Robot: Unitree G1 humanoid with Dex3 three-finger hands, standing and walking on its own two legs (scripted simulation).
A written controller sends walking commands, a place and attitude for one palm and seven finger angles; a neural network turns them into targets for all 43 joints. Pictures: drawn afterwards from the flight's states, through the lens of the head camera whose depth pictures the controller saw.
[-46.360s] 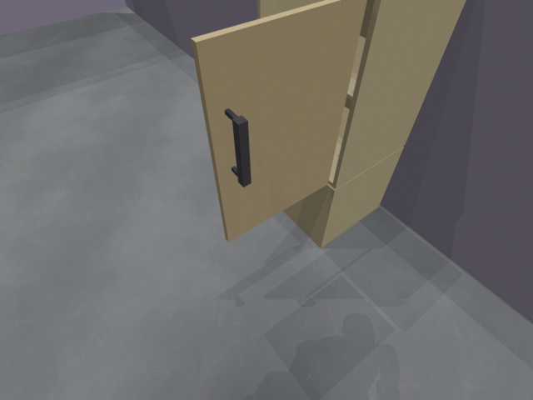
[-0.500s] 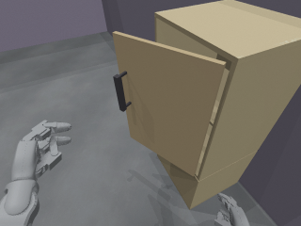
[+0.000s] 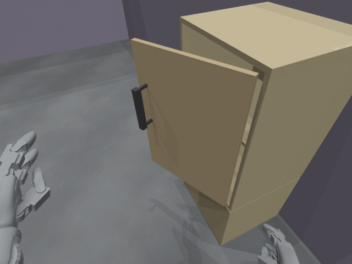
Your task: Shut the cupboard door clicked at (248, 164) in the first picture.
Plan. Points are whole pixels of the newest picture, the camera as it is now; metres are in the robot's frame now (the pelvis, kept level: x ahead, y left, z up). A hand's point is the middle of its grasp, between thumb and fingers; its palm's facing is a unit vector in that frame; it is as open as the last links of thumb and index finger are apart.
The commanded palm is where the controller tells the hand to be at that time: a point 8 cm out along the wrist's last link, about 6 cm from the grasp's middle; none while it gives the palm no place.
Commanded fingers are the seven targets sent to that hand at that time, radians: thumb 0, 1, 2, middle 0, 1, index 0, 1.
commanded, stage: draw the hand back to the body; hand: left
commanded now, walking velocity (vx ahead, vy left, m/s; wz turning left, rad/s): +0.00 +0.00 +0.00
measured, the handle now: (143, 107) +0.63 +0.20 +0.01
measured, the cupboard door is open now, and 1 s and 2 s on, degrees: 27 27 27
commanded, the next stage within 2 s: step back with the hand held close in 0.06 s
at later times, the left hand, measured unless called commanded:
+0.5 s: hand (46, 187) +0.20 +0.26 +0.15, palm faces +0.35 -0.81 -0.47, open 7.4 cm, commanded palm +0.14 +0.31 +0.17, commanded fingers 0.00 0.90 0.90 -0.20 -0.30 -0.20 -0.30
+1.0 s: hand out of the picture +0.11 +0.31 +0.16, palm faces +0.45 -0.77 -0.46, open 7.4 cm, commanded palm +0.05 +0.34 +0.17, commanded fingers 0.00 0.90 0.90 -0.20 -0.30 -0.20 -0.30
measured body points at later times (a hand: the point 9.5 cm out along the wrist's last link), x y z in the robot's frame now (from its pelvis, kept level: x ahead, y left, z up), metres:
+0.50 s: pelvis +0.00 +0.01 +0.00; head +0.00 -0.01 +0.44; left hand +0.17 +0.30 +0.18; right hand +0.17 -0.25 -0.09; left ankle +0.00 +0.09 -0.74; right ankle -0.02 -0.09 -0.74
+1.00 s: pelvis -0.09 +0.03 -0.02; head -0.08 +0.05 +0.43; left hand +0.08 +0.34 +0.18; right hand +0.09 -0.20 -0.09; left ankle +0.00 +0.09 -0.74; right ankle -0.05 -0.10 -0.74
